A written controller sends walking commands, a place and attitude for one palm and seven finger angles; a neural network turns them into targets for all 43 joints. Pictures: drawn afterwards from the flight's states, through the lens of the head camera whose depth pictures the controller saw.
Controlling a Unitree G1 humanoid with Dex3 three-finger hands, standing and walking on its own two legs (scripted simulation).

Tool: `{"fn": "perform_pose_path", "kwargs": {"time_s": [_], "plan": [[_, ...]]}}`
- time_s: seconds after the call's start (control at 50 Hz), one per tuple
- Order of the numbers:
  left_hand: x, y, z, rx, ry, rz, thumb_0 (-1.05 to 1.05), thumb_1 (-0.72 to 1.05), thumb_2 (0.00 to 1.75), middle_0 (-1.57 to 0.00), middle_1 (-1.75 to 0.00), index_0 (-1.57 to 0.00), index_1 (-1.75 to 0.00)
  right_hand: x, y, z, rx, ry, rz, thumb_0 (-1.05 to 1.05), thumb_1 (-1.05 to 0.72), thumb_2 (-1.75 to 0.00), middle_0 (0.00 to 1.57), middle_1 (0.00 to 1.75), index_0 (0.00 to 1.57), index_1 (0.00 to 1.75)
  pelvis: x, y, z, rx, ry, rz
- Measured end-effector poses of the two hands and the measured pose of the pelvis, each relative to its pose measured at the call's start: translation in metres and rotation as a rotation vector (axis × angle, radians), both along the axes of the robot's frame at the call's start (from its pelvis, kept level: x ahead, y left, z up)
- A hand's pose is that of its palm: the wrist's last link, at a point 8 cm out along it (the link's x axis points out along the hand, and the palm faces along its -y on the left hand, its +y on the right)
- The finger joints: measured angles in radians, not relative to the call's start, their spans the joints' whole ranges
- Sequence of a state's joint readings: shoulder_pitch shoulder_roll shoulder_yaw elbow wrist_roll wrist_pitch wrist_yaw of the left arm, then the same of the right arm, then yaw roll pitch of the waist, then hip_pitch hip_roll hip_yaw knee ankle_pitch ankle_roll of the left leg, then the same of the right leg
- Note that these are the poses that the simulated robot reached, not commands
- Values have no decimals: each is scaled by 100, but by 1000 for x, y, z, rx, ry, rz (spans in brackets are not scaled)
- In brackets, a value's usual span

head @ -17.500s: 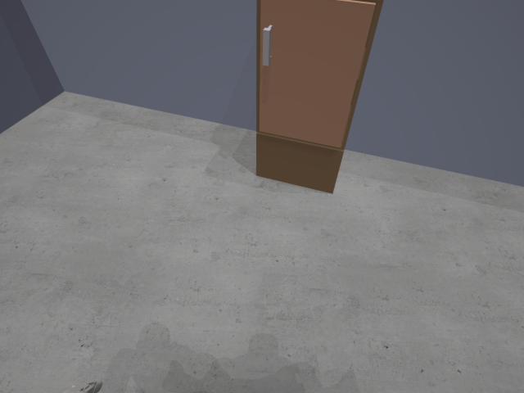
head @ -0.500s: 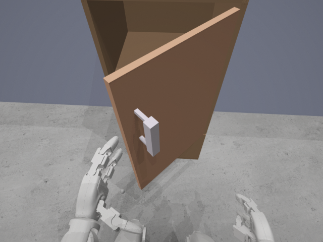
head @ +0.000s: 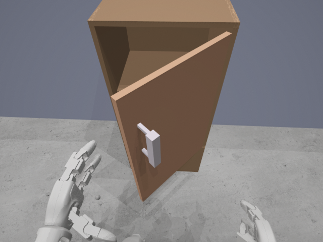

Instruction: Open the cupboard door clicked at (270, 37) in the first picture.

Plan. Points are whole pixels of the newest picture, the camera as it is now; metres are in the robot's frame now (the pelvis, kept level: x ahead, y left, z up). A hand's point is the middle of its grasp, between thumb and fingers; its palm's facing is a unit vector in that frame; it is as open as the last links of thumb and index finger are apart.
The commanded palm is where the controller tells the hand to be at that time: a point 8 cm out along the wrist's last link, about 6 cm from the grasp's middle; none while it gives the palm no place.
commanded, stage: draw the hand back to the body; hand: left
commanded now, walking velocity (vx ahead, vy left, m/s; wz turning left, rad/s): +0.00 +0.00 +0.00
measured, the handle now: (148, 145) +0.35 +0.06 +0.05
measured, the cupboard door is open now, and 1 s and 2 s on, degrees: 47 47 47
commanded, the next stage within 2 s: step back with the hand held close in 1.22 s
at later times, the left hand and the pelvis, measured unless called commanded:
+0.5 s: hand (36, 182) +0.20 +0.23 +0.15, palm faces +0.27 -0.89 -0.36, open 13.2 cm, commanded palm +0.16 +0.27 +0.18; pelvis +0.02 +0.02 +0.05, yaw -1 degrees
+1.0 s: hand out of the picture +0.21 +0.28 +0.22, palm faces +0.46 -0.80 -0.39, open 7.8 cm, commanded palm +0.17 +0.31 +0.24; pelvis +0.02 +0.02 +0.07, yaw -2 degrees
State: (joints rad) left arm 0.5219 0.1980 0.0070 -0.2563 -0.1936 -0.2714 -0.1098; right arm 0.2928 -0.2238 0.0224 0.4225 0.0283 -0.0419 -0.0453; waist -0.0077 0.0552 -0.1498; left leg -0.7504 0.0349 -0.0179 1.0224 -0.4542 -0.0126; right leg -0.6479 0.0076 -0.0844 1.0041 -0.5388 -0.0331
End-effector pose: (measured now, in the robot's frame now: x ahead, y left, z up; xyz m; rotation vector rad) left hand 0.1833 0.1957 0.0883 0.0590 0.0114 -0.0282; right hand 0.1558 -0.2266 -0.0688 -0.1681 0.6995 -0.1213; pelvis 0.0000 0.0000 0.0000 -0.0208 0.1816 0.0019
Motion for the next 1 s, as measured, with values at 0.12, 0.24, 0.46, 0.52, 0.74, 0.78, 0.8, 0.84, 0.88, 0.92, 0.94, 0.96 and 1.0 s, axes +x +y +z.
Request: {"fn": "perform_pose_path", "kwargs": {"time_s": [0.12, 0.24, 0.46, 0.52, 0.74, 0.78, 0.8, 0.84, 0.88, 0.92, 0.94, 0.96, 1.0], "plan": [[-6, 16, 18, 3, -21, 4, -2, -49, 31, -15, -30, -15, -30, 12, 3, 15, -10, -55, 8, 2, -91, -90, 20, 30, 21, 30, 3, 5, 7, -5, -30, 4], [-10, 31, 40, 155, 14, 91, -2, -39, 35, -16, -30, -16, -30, 21, 13, 29, -17, -72, 5, 2, -91, -90, 20, 30, 21, 30, 7, 9, 20, -1, -68, -6], [-17, 71, 75, 302, 56, 298, -1, -5, 49, -17, -30, -17, -30, 26, 33, 47, -18, -56, 33, 2, -91, -90, 20, 30, 21, 30, 15, 19, 47, 5, -160, -10], [-14, 79, 88, 314, 24, 326, -1, 5, 54, -18, -30, -18, -30, 28, 36, 51, -18, -56, 43, 2, -91, -90, 20, 30, 21, 30, 17, 21, 52, 8, -181, -12], [-10, 108, 128, 375, -82, 407, 0, 43, 70, -19, -30, -19, -30, 38, 34, 62, -24, -54, 53, 2, -91, -90, 20, 30, 21, 30, 23, 23, 64, 12, -229, -24], [-11, 113, 135, 385, -101, 426, 0, 50, 73, -20, -30, -20, -30, 39, 32, 63, -27, -52, 54, 2, -91, -90, 20, 30, 21, 30, 23, 22, 65, 12, -235, -25], [-11, 115, 138, 390, -111, 436, 0, 53, 74, -20, -30, -20, -30, 40, 31, 63, -28, -51, 53, 2, -91, -90, 20, 30, 21, 30, 23, 22, 65, 12, -237, -25], [-12, 119, 145, 400, -134, 455, 0, 60, 77, -20, -30, -20, -30, 40, 29, 64, -31, -49, 53, 2, -91, -90, 20, 30, 21, 30, 23, 21, 66, 12, -242, -25], [-12, 123, 152, 409, -157, 473, 0, 67, 80, -20, -30, -20, -30, 41, 27, 64, -33, -46, 52, 2, -91, -90, 20, 30, 21, 30, 23, 20, 67, 12, -246, -26], [-13, 124, 156, 410, -171, 486, 0, 73, 83, -21, -30, -20, -30, 41, 25, 64, -31, -44, 51, 2, -91, -90, 20, 30, 21, 30, 22, 19, 67, 13, -249, -26], [-13, 124, 155, 406, -171, 489, 1, 75, 84, -21, -30, -20, -30, 41, 24, 64, -30, -42, 50, 2, -91, -90, 20, 30, 21, 30, 22, 19, 67, 13, -250, -26], [-13, 123, 154, 400, -166, 489, 1, 78, 85, -21, -30, -20, -30, 40, 23, 64, -29, -40, 49, 2, -91, -90, 20, 30, 21, 30, 22, 18, 68, 13, -251, -27], [-12, 120, 149, 387, -150, 483, 1, 82, 87, -21, -30, -20, -30, 39, 21, 63, -29, -34, 47, 2, -91, -90, 20, 30, 21, 30, 21, 17, 68, 14, -252, -28]]}}
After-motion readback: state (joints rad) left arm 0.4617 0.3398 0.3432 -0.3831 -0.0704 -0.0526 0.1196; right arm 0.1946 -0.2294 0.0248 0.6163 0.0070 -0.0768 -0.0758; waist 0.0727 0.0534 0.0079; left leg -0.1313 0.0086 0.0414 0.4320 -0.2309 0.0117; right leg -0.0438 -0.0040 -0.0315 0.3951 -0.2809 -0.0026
